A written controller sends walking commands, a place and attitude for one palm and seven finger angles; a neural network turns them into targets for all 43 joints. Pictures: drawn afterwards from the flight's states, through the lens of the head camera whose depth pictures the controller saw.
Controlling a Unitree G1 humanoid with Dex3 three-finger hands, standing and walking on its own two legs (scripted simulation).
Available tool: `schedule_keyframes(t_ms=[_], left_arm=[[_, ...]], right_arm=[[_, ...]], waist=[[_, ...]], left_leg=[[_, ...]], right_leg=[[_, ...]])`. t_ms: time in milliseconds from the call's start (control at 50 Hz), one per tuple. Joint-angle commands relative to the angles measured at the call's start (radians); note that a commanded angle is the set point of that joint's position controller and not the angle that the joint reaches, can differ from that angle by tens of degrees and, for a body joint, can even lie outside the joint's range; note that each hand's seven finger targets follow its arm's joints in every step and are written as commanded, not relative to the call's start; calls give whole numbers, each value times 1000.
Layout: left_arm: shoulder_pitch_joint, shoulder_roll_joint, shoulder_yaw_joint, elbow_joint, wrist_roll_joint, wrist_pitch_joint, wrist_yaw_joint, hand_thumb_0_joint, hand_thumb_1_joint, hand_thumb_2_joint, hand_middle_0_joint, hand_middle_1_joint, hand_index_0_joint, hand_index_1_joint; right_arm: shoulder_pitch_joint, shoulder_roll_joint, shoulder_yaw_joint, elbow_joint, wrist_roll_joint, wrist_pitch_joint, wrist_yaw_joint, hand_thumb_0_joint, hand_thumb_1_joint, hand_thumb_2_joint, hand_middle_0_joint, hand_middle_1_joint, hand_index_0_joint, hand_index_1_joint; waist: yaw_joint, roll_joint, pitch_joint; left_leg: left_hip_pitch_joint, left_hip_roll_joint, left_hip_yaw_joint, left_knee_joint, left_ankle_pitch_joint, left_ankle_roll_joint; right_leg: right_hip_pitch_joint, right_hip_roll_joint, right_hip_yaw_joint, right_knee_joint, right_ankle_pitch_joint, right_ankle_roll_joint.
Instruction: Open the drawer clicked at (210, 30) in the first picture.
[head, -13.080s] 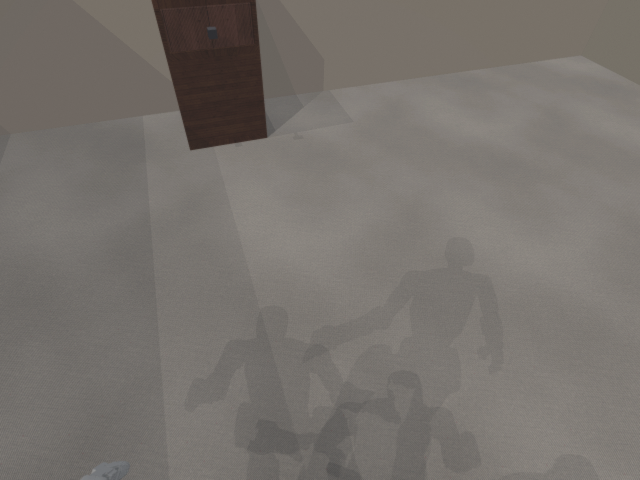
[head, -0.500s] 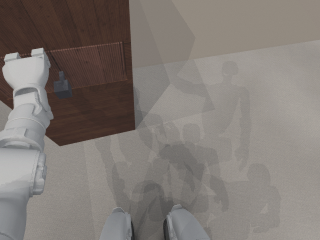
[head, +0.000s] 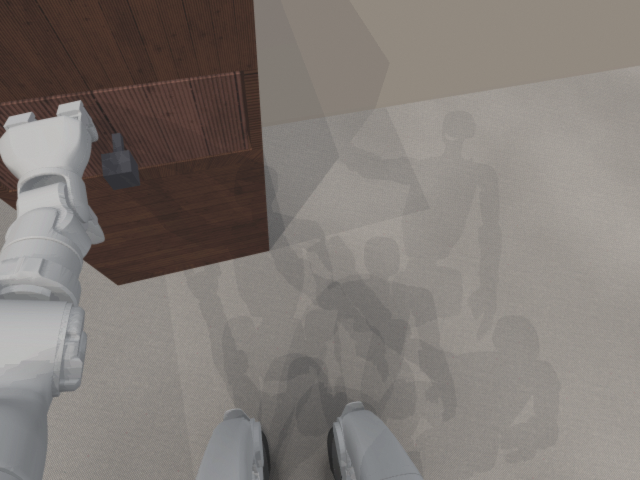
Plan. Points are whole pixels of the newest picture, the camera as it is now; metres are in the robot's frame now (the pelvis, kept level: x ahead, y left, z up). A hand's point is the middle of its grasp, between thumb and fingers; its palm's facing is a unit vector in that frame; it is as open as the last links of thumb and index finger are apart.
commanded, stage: move the hooked fingers above the handle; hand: left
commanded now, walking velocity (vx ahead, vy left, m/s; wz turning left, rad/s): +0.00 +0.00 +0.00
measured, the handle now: (119, 158) +0.58 +0.24 -0.07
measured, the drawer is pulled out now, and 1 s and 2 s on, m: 0.00 0.00 0.00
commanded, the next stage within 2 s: none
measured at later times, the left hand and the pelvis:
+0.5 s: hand (87, 173) +0.52 +0.25 -0.02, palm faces -0.14 -0.05 -0.99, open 13.7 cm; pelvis +0.00 +0.00 -0.01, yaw +0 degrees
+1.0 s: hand (97, 152) +0.53 +0.23 +0.00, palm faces +0.00 -0.07 -1.00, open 13.8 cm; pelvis +0.01 +0.00 +0.00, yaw +0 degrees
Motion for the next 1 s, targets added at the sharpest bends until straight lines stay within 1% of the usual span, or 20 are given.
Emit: schedule_keyframes(t_ms=[0,40,60,120,220,280,340,400,440,480,500,580,640,680,740,800,840,900,940,980], left_arm=[[-570,106,-94,-360,25,-148,15,0,-500,300,-300,-1200,-300,-1200],[-515,95,-79,-271,47,-157,48,0,-500,300,-300,-1200,-300,-1200],[-493,122,-45,-230,54,-146,71,0,-500,300,-300,-1200,-300,-1200],[-409,190,19,-47,59,-58,126,0,-500,300,-300,-1200,-300,-1200],[-393,274,54,-60,84,62,147,0,-500,300,-300,-1200,-300,-1200],[-413,265,21,-42,74,108,122,0,-500,300,-300,-1200,-300,-1200],[-453,309,42,-122,28,63,62,0,-500,300,-300,-1200,-300,-1200],[-576,269,-1,-258,22,-63,18,0,-500,300,-300,-1200,-300,-1200],[-567,292,26,-331,41,-145,24,0,-500,300,-300,-1200,-300,-1200],[-535,249,19,-343,57,-186,52,0,-500,300,-300,-1200,-300,-1200],[-531,202,-2,-329,62,-188,71,0,-500,300,-300,-1200,-300,-1200],[-402,219,51,-125,55,-85,152,0,-500,300,-300,-1200,-300,-1200],[-383,244,50,-51,55,22,162,0,-500,300,-300,-1200,-300,-1200],[-423,244,23,-87,56,56,138,0,-500,300,-300,-1200,-300,-1200],[-457,256,20,-177,38,34,82,0,-500,300,-300,-1200,-300,-1200],[-507,200,-5,-315,16,-57,43,0,-500,300,-300,-1200,-300,-1200],[-496,188,-4,-329,26,-111,52,0,-500,300,-300,-1200,-300,-1200],[-459,258,68,-288,53,-137,110,0,-500,300,-300,-1200,-300,-1200],[-407,260,78,-183,69,-100,157,0,-500,300,-300,-1200,-300,-1200],[-385,253,72,-119,73,-47,185,0,-500,300,-300,-1200,-300,-1200]], right_arm=[[217,-193,-88,6,-13,-42,-37,0,-900,-900,200,300,200,300],[222,-190,-87,24,-19,-44,-34,0,-900,-900,200,300,200,300],[224,-190,-83,27,-21,-40,-30,0,-900,-900,200,300,200,300],[210,-204,-60,3,-20,-17,-12,0,-900,-900,200,300,200,300],[198,-218,-54,-46,-18,20,8,0,-900,-900,200,300,200,300],[191,-217,-49,-58,-3,31,3,0,-900,-900,200,300,200,300],[183,-218,-47,-70,4,19,-17,0,-900,-900,200,300,200,300],[193,-205,-58,-53,1,-18,-38,0,-900,-900,200,300,200,300],[209,-204,-67,-31,-7,-38,-46,0,-900,-900,200,300,200,300],[214,-197,-73,-16,-15,-49,-46,0,-900,-900,200,300,200,300],[214,-191,-78,-7,-18,-51,-39,0,-900,-900,200,300,200,300],[218,-203,-68,4,-23,-29,-7,0,-900,-900,200,300,200,300],[214,-214,-59,-10,-16,-6,10,0,-900,-900,200,300,200,300],[213,-215,-58,-23,-11,2,11,0,-900,-900,200,300,200,300],[220,-214,-62,-30,-6,4,0,0,-900,-900,200,300,200,300],[216,-198,-78,-23,-9,-16,-14,0,-900,-900,200,300,200,300],[219,-196,-81,-7,-12,-26,-22,0,-900,-900,200,300,200,300],[206,-199,-74,9,-20,-26,-22,0,-900,-900,200,300,200,300],[194,-202,-67,10,-22,-20,-15,0,-900,-900,200,300,200,300],[189,-207,-63,0,-23,-15,-3,0,-900,-900,200,300,200,300]], waist=[[-73,187,-565],[-63,206,-464],[-55,191,-422],[-31,151,-350],[7,145,-502],[-14,87,-471],[-25,47,-526],[-71,82,-568],[-52,146,-623],[-40,190,-611],[-41,225,-590],[-15,159,-460],[-8,128,-469],[-13,138,-499],[-18,125,-583],[-35,157,-643],[-35,164,-593],[-9,162,-515],[-7,129,-433],[-2,122,-412]], left_leg=[[630,3,-79,-71,376,2],[592,6,-91,-68,364,-9],[559,6,-94,-70,357,-13],[434,-7,-69,-76,339,-10],[440,-17,-30,-63,426,-3],[395,-22,-18,-86,344,6],[379,-20,-17,-88,284,19],[425,-11,-38,-64,252,26],[494,-6,-57,-46,296,18],[544,2,-77,-39,350,3],[561,2,-81,-37,376,-4],[455,-3,-69,-49,365,-10],[421,-11,-40,-62,370,-4],[434,-14,-30,-71,373,0],[488,-12,-35,-77,399,6],[576,-4,-51,-68,431,7],[586,2,-66,-71,424,3],[518,-4,-60,-67,389,1],[446,-8,-52,-69,356,0],[417,-13,-44,-77,348,-1]], right_leg=[[40,26,-29,-118,224,-34],[-36,27,-43,-102,193,-43],[-42,28,-50,-95,187,-47],[-14,28,-54,-84,183,-50],[135,32,-40,-76,300,-45],[191,29,-35,-107,278,-34],[246,23,-15,-120,267,-23],[175,21,-8,-117,221,-20],[121,23,-11,-93,218,-28],[48,26,-25,-72,212,-37],[10,27,-31,-68,208,-41],[18,32,-50,-69,202,-44],[96,32,-46,-82,245,-41],[148,34,-38,-98,279,-37],[209,33,-29,-110,322,-32],[183,32,-21,-118,323,-30],[131,32,-28,-115,284,-34],[98,31,-29,-101,249,-41],[79,30,-37,-94,226,-41],[88,30,-41,-94,227,-42]])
